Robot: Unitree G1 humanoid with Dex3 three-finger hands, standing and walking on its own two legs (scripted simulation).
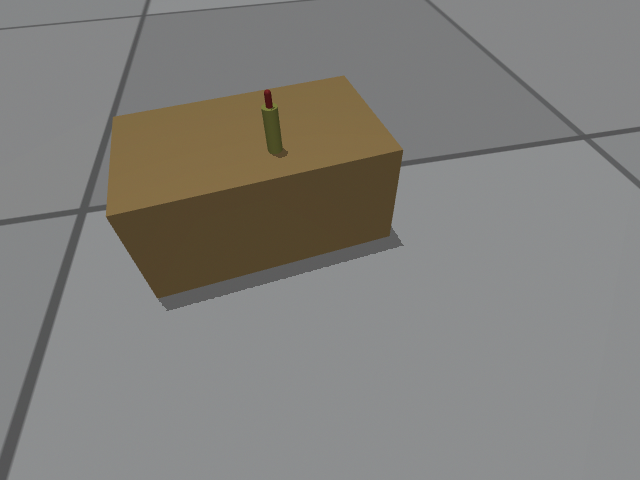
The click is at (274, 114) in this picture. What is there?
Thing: necked bottle
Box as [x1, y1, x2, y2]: [261, 89, 282, 153]
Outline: 267,89 264,91 265,103 261,106 268,151 271,153 277,153 282,149 277,106 276,104 271,102 270,91
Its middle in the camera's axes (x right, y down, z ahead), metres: -0.17 -0.38 +1.27
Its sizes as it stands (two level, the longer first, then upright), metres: 0.052 0.052 0.222
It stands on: a support 0.45 m high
